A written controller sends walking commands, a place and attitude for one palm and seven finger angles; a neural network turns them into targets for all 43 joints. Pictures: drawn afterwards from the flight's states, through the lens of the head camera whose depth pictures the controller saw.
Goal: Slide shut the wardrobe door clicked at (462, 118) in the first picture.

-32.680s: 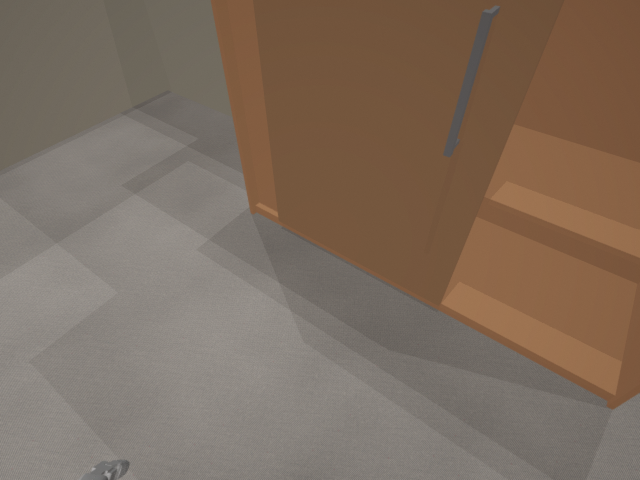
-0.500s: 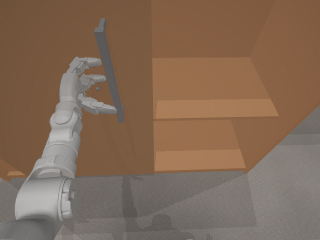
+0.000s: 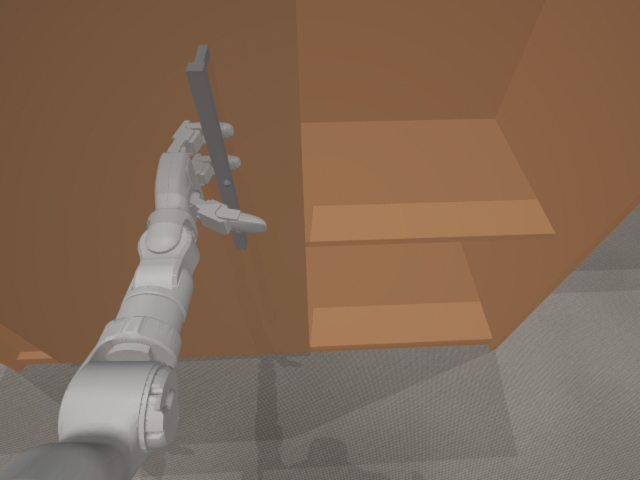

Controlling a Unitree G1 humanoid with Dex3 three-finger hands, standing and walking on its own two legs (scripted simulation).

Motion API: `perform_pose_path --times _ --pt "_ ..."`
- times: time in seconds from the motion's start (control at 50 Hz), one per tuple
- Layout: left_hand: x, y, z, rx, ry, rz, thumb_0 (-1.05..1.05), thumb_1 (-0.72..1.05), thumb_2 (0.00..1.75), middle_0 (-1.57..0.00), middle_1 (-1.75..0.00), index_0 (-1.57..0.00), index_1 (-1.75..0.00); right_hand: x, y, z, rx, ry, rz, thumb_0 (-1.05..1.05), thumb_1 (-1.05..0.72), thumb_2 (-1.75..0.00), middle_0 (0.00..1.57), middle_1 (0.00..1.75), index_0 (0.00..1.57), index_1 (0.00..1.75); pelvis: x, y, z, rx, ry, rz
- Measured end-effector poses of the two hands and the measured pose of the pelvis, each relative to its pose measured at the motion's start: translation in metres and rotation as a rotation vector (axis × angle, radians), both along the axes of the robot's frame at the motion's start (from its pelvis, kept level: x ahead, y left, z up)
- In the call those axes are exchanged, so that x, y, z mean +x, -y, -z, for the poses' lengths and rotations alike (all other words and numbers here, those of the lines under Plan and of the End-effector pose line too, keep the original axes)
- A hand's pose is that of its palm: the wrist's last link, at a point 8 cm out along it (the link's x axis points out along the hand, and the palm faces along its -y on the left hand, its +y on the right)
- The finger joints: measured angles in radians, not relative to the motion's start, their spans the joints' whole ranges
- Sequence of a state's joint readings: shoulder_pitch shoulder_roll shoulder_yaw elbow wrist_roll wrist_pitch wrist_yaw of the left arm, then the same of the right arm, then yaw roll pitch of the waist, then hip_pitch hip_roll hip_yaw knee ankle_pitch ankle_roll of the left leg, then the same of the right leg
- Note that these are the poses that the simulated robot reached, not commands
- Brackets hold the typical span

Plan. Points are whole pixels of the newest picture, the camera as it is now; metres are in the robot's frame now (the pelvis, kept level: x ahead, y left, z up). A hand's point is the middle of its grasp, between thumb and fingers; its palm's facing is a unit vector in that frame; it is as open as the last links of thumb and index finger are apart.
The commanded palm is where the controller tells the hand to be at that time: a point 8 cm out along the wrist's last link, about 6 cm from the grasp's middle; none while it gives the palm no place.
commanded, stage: feel for the door with the fingertips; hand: left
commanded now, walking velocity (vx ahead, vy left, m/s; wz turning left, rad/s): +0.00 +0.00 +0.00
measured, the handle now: (225, 166) +0.51 +0.12 +0.10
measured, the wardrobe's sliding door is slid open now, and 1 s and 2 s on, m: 0.59 0.59 0.58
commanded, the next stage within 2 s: slide the fingers in behind the handle in 0.12 s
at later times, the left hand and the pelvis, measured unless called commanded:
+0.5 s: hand (228, 180) +0.46 +0.11 +0.12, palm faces +0.01 -1.00 -0.01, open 13.9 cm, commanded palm +0.43 +0.16 +0.11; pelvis +0.00 +0.00 +0.00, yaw +0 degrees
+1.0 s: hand (242, 180) +0.46 +0.09 +0.12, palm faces +0.01 -1.00 +0.00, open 14.0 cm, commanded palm +0.43 +0.14 +0.11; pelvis +0.00 +0.00 +0.00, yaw +0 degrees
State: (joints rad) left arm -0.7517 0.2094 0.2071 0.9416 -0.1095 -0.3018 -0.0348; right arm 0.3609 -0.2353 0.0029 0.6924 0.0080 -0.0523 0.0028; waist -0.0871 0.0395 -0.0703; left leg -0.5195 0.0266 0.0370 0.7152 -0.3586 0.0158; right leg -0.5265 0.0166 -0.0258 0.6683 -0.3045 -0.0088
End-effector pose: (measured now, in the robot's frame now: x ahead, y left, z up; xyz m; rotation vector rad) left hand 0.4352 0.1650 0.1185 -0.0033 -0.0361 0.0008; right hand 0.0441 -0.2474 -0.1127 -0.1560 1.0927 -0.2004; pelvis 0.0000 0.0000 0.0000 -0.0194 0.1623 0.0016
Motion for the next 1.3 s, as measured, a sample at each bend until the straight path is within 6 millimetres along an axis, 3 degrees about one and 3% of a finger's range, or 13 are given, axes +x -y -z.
perform_pose_path --times 0.46,0.72,0.86,1.3 --pt "0.007 -0.002 0.001 0.009 0.002 -0.012 -0.01 -0.50 0.30 -0.32 -1.22 -0.31 -1.21 -0.030 0.009 0.003 -0.019 -0.076 0.019 0.00 -0.91 -0.89 0.20 0.30 0.20 0.30 -0.005 0.002 0.002 0.000 -0.016 -0.001" --pt "-0.005 0.012 0.003 0.005 -0.001 -0.001 -0.01 -0.50 0.30 -0.30 -1.20 -0.30 -1.20 -0.008 0.003 0.000 0.003 -0.002 0.009 0.00 -0.91 -0.89 0.20 0.30 0.20 0.30 -0.003 0.002 0.000 0.002 0.004 0.004" --pt "-0.001 0.016 0.001 0.009 -0.002 -0.004 -0.01 -0.50 0.30 -0.30 -1.20 -0.30 -1.20 0.005 0.003 -0.001 -0.003 0.028 -0.013 0.00 -0.91 -0.89 0.20 0.30 0.20 0.30 -0.005 0.003 0.000 0.003 0.003 -0.002" --pt "0.003 0.021 0.000 0.011 0.008 -0.024 -0.01 -0.50 0.30 -0.30 -1.20 -0.27 -1.20 -0.003 0.003 0.004 0.010 -0.038 -0.019 0.00 -0.91 -0.89 0.20 0.30 0.20 0.30 0.004 0.004 0.000 0.001 -0.011 -0.014"
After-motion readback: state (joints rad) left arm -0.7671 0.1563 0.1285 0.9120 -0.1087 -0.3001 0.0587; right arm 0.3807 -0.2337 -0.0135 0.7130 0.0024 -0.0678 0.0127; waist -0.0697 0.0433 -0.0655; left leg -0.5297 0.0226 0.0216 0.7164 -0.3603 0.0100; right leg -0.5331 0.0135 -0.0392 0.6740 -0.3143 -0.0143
